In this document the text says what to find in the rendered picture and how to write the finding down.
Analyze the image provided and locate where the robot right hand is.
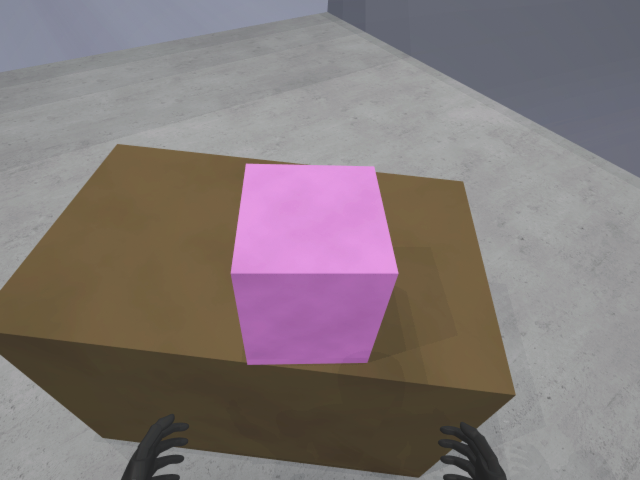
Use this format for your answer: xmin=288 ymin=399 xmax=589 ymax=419
xmin=438 ymin=422 xmax=507 ymax=480

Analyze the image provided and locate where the pedestal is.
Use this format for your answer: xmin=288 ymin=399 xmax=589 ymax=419
xmin=0 ymin=144 xmax=516 ymax=478

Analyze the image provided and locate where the carton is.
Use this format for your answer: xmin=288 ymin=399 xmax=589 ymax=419
xmin=231 ymin=164 xmax=399 ymax=365

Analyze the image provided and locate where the robot left hand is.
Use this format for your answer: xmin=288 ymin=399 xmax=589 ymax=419
xmin=121 ymin=414 xmax=189 ymax=480

